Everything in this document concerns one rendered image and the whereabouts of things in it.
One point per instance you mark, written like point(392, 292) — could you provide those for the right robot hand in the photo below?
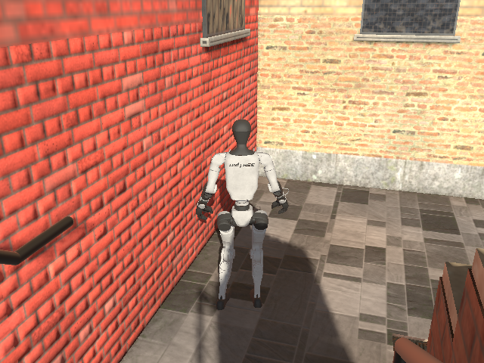
point(284, 205)

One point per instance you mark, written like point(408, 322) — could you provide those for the left robot hand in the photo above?
point(208, 209)

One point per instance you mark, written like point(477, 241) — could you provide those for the right robot upper arm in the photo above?
point(270, 172)

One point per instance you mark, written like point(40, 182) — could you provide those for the robot right thigh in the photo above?
point(260, 223)

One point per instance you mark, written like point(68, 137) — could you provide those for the left robot forearm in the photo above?
point(204, 198)

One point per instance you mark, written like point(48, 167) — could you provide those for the left robot upper arm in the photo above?
point(213, 174)

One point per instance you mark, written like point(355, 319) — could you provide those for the right robot forearm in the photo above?
point(280, 194)

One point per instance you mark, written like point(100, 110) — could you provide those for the robot torso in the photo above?
point(241, 175)

